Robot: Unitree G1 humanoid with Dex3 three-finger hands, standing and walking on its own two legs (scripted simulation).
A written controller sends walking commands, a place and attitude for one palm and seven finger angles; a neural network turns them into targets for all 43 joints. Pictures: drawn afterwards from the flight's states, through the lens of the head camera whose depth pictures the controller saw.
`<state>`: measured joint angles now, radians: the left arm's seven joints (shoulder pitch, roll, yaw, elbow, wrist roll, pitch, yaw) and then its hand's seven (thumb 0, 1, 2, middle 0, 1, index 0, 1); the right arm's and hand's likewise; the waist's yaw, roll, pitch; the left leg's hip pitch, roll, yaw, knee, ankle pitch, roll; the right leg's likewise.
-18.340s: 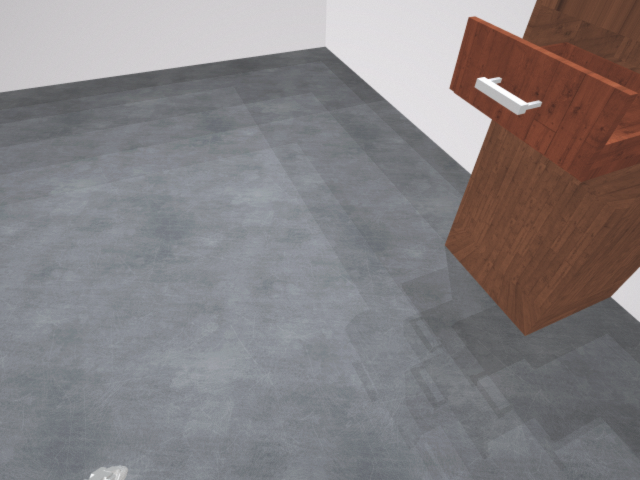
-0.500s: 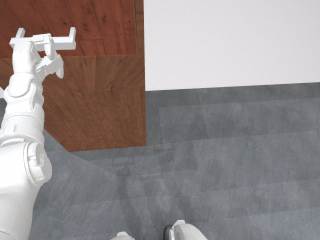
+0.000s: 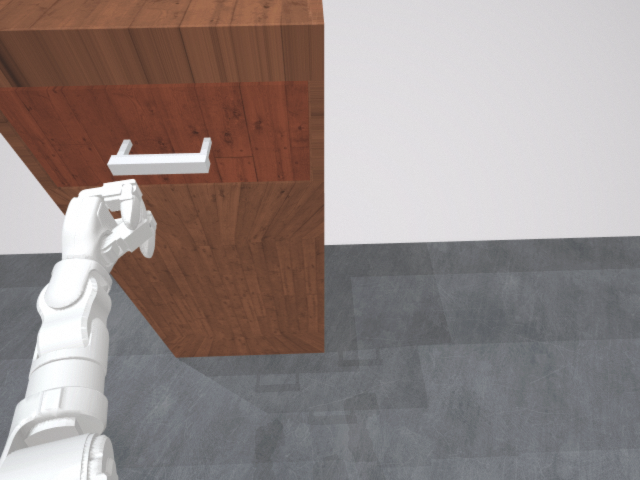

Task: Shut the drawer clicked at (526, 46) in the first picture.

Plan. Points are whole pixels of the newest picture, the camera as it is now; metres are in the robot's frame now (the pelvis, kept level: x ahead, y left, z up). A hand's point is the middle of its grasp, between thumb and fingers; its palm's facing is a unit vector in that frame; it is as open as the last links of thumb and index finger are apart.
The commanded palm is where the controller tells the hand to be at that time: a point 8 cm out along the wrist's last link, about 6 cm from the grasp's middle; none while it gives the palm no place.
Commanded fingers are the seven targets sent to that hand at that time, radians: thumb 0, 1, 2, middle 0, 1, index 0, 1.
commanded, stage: draw the hand back to the body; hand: left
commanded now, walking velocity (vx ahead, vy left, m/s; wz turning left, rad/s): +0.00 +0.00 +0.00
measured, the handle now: (163, 154) +0.55 +0.24 +0.10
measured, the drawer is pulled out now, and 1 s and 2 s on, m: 0.00 0.00 0.00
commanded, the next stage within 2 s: step back with the hand held close in 1.08 s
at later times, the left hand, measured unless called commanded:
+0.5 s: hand (60, 340) +0.24 +0.24 +0.14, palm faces +0.32 -0.91 -0.26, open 3.3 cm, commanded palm +0.20 +0.28 +0.16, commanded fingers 0.00 0.90 0.90 -1.40 -1.60 -1.40 -1.60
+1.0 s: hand out of the picture +0.13 +0.25 +0.18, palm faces +0.45 -0.79 -0.42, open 3.3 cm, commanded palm +0.09 +0.28 +0.19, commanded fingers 0.00 0.90 0.90 -1.40 -1.60 -1.40 -1.60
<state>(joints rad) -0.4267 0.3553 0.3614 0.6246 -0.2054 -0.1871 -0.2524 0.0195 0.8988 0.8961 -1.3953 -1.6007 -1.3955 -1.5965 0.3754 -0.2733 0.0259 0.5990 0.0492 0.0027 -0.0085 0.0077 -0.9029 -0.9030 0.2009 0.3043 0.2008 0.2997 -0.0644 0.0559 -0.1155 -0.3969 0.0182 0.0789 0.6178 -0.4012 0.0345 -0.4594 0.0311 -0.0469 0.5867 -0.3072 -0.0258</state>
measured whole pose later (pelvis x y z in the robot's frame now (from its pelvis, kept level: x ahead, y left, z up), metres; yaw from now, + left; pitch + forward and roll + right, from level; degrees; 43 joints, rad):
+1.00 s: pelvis -0.03 +0.00 +0.02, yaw +2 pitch -6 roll -1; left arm 0.56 0.33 0.29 -0.47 -0.05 -0.12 0.11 0.02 0.89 0.89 -1.40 -1.60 -1.40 -1.60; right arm 0.20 -0.25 0.02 0.63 0.01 -0.11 -0.06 0.01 -0.90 -0.90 0.20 0.30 0.20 0.30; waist 0.08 0.09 0.02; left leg -0.03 0.00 0.05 0.41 -0.28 0.03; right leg -0.08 0.02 -0.07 0.38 -0.20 -0.03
